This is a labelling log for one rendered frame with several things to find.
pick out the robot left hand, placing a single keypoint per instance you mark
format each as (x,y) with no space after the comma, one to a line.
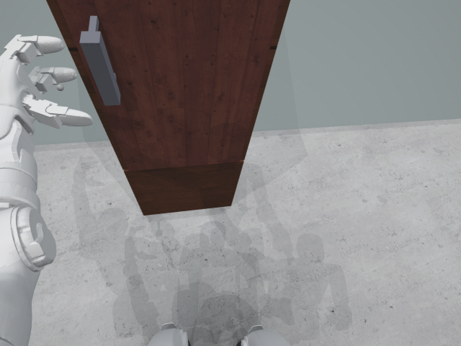
(16,85)

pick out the cupboard door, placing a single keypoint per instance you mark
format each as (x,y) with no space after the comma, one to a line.
(188,72)

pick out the handle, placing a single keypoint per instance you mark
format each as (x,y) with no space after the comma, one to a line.
(97,58)

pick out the left robot forearm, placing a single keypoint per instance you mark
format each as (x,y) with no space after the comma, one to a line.
(18,168)

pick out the robot left upper arm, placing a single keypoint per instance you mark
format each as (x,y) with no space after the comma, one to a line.
(26,246)

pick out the robot left shin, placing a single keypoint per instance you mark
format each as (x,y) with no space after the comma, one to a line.
(168,326)

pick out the robot right thigh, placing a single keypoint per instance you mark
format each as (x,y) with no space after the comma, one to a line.
(264,337)

